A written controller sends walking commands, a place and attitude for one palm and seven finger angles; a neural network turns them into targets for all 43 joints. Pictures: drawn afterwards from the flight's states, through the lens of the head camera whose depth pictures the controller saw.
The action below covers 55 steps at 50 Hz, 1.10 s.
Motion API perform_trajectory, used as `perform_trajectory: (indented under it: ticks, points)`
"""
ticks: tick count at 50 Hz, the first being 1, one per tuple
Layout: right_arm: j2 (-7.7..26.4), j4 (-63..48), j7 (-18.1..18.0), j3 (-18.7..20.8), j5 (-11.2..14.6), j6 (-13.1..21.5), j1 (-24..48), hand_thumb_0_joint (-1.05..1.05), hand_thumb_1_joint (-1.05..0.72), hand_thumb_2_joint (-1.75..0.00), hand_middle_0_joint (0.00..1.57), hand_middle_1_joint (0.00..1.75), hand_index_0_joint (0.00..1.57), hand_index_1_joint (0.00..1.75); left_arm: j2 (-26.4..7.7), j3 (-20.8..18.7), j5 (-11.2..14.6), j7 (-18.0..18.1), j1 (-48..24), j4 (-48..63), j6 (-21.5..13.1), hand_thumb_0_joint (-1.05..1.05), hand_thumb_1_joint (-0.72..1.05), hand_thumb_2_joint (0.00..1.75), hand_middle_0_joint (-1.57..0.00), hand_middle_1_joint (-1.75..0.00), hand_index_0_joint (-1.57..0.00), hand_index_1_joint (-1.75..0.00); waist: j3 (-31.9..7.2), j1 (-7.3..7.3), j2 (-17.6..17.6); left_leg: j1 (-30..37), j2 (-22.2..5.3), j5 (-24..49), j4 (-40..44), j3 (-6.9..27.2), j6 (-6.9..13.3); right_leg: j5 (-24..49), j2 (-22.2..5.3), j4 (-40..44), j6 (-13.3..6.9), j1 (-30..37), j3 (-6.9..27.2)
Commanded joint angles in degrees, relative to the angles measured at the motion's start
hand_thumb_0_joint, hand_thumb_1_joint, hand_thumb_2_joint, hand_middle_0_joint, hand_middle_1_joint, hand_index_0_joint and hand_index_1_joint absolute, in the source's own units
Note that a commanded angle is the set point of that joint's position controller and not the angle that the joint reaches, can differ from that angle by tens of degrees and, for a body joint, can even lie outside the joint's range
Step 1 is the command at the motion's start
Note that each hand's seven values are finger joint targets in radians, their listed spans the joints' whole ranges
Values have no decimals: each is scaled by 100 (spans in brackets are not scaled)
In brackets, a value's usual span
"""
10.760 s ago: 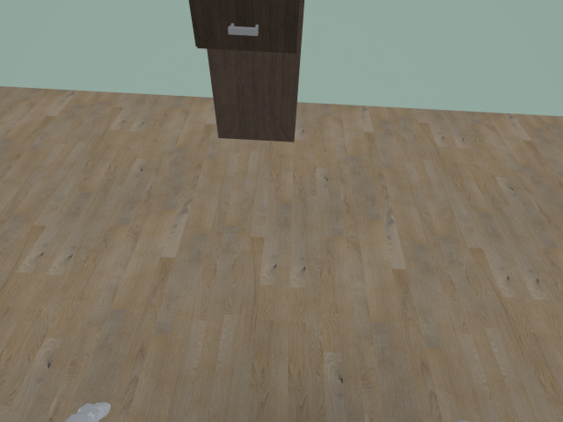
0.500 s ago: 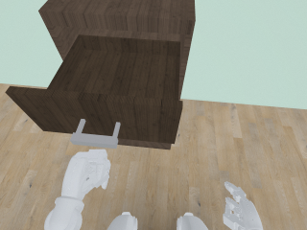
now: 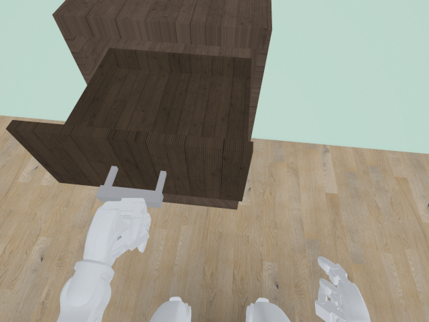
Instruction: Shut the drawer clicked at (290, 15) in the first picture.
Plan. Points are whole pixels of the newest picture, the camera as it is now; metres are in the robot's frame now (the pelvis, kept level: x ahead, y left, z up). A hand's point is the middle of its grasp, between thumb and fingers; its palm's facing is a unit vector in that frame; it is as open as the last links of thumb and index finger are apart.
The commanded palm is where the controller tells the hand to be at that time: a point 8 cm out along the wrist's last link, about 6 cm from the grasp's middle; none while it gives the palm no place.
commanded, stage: push the drawer shut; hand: left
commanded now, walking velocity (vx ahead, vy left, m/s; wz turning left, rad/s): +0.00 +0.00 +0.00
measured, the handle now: (134, 185) +0.35 +0.16 +0.05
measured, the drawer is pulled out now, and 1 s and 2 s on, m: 0.27 0.14 0.02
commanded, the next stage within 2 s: none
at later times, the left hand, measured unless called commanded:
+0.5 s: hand (152, 199) +0.32 +0.12 +0.04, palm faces -0.14 -0.99 -0.05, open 3.0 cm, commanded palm +0.32 +0.18 +0.05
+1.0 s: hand (160, 167) +0.39 +0.12 +0.04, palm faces -0.11 -0.99 -0.05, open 2.8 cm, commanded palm +0.39 +0.17 +0.05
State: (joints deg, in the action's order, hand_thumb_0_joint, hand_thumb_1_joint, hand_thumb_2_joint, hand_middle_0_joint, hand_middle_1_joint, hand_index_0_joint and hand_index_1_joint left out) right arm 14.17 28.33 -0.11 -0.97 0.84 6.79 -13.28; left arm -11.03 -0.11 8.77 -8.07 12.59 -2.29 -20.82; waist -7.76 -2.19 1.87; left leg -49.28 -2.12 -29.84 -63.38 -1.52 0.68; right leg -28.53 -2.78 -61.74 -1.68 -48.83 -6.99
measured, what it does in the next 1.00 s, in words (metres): stands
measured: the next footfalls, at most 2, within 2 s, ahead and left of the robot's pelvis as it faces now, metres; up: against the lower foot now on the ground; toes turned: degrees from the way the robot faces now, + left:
none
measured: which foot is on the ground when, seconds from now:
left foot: down 0.00-1.00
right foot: down 0.00-1.00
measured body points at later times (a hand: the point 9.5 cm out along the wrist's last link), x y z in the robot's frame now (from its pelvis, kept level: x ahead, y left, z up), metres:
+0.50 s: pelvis -0.02 +0.01 +0.00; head +0.06 +0.01 +0.44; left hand +0.33 +0.18 +0.05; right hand +0.13 -0.23 -0.10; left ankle +0.01 +0.11 -0.66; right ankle +0.02 -0.10 -0.66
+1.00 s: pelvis -0.01 +0.01 +0.00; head +0.09 +0.02 +0.44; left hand +0.39 +0.17 +0.04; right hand +0.08 -0.24 -0.11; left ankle +0.01 +0.11 -0.66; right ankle +0.02 -0.10 -0.66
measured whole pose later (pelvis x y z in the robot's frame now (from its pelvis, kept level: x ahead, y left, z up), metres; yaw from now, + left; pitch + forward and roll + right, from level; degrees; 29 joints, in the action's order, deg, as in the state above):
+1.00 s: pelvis -0.01 +0.01 +0.00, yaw -1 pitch +18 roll -1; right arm 14.6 35.6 0.7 -0.9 0.4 2.4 -15.5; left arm -11.7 -5.4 6.3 -4.4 -25.8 -39.6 -25.0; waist -6.4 -5.1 1.1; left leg -52.6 -1.7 -27.6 -62.1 -3.0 2.0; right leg -25.5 -3.0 -60.2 -0.6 -52.5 -5.4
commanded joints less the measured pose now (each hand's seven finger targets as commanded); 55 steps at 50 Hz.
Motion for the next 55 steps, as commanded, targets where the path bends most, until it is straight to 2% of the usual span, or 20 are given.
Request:
perform_trajectory:
  ticks: [1,2,14,16,17,19,22,25,27,30,31,34,37,39,41,43,46,48,53,55]
  points:
    - [718,-706,-98,285,45,283,181,0,-90,-90,20,30,20,30,-364,-279,126,87,-1390,964,-416,0,90,90,-140,-160,-140,-160,-1275,-177,-186,611,210,1247,833,253,66,1152,168,973,59,1011,519]
    - [742,-639,-116,288,39,282,171,0,-90,-90,20,30,20,30,-500,-387,116,107,-1578,916,-446,0,90,90,-140,-160,-140,-160,-1285,-207,-180,619,197,1241,812,264,74,1120,174,958,55,958,513]
    - [788,-371,-137,255,77,261,188,0,-90,-90,20,30,20,30,-298,-89,105,126,-3236,186,-317,0,90,90,-140,-160,-140,-160,-1644,-283,43,950,191,1007,995,403,65,767,167,985,46,734,448]
    - [807,-352,-134,261,75,240,163,0,-90,-90,20,30,20,30,-389,-229,107,164,-3311,26,-292,0,90,90,-140,-160,-140,-160,-1661,-236,-51,959,189,988,1041,400,55,747,168,1015,40,785,442]
    - [835,-343,-135,260,70,219,147,0,-90,-90,20,30,20,30,-473,-278,76,196,-3360,-116,-286,0,90,90,-140,-160,-140,-160,-1650,-257,-187,900,176,973,1047,404,70,716,178,1017,50,780,440]
    - [803,-307,-123,234,79,191,157,0,-90,-90,20,30,20,30,-317,-138,64,223,-3830,-334,-294,0,90,90,-140,-160,-140,-160,-1518,-303,-78,859,196,772,1077,395,56,559,167,1056,49,701,459]
    - [851,-243,-125,243,74,152,87,0,-90,-90,20,30,20,30,-525,-361,9,321,-4125,-670,-339,0,90,90,-140,-160,-140,-160,-1535,-310,-296,783,183,630,1129,414,66,426,187,1060,54,706,458]
    - [838,-234,-94,250,64,112,47,0,-90,-90,20,30,20,30,-502,-407,1,342,-4274,-845,-375,0,90,90,-140,-160,-140,-160,-1702,-248,-20,948,198,810,1148,379,44,616,185,1062,28,765,469]
    - [867,-199,-81,253,46,68,-21,0,-90,-90,20,30,20,30,-620,-539,-8,363,-4372,-1091,-381,0,90,90,-140,-160,-140,-160,-1745,-270,-236,850,182,893,1143,379,57,686,198,1055,43,840,473]
    - [857,-138,-71,260,44,18,-80,0,-90,-90,20,30,20,30,-617,-568,-8,369,-4773,-1252,-449,0,90,90,-140,-160,-140,-160,-1760,-317,-130,887,184,943,1144,359,42,785,194,1057,46,845,490]
    - [856,-147,-62,272,39,8,-92,0,-90,-90,20,30,20,30,-647,-642,-9,376,-4706,-1302,-467,0,90,90,-140,-160,-140,-160,-1816,-247,0,918,191,994,1162,350,25,820,196,1042,30,883,490]
    - [865,-88,-32,293,30,-44,-184,0,-90,-90,20,30,20,30,-510,-543,-25,391,-4905,-1496,-511,0,90,90,-140,-160,-140,-160,-1854,-319,55,1105,160,1222,1147,384,16,1012,209,990,27,720,431]
    - [905,-24,-34,295,31,-107,-273,0,-90,-90,20,30,20,30,-669,-658,-67,433,-5233,-1821,-558,0,90,90,-140,-160,-140,-160,-1700,-397,-156,942,150,1126,1151,389,35,958,227,1007,36,698,441]
    - [888,18,-21,311,18,-126,-316,0,-90,-90,20,30,20,30,-585,-614,-94,444,-5472,-1842,-624,0,90,90,-140,-160,-140,-160,-1913,-402,104,1130,146,1288,1128,395,11,1083,223,939,28,623,431]
    - [897,51,1,335,9,-156,-378,0,-90,-90,20,30,20,30,-509,-578,-105,457,-5518,-1989,-642,0,90,90,-140,-160,-140,-160,-1984,-409,68,1238,133,1385,1122,420,-3,1127,236,936,25,576,418]
    - [917,100,-5,340,-2,-199,-462,0,-90,-90,20,30,20,30,-704,-754,-136,477,-5710,-2176,-669,0,90,90,-140,-160,-140,-160,-2010,-445,-89,1151,132,1449,1083,396,19,1226,251,926,39,639,432]
    - [900,149,3,344,-3,-242,-503,0,-90,-90,20,30,20,30,-562,-625,-163,481,-6104,-2358,-707,0,90,90,-140,-160,-140,-160,-2016,-526,22,1157,136,1411,1059,380,20,1206,250,933,46,548,448]
    - [921,197,-7,331,-12,-283,-566,0,-90,-90,20,30,20,30,-750,-782,-206,493,-6340,-2686,-719,0,90,90,-140,-160,-140,-160,-1917,-580,-148,1021,139,1327,1049,383,39,1163,269,939,55,535,452]
    - [925,235,6,336,-43,-335,-720,0,-90,-90,20,30,20,30,-936,-984,-235,483,-6714,-2917,-816,0,90,90,-140,-160,-140,-160,-2351,-516,125,1197,153,1589,1005,382,25,1363,280,849,33,594,466]
    - [898,239,28,346,-52,-367,-753,0,-90,-90,20,30,20,30,-780,-908,-215,468,-6747,-3045,-813,0,90,90,-140,-160,-140,-160,-2363,-559,52,1228,140,1751,987,368,18,1522,289,850,41,610,449]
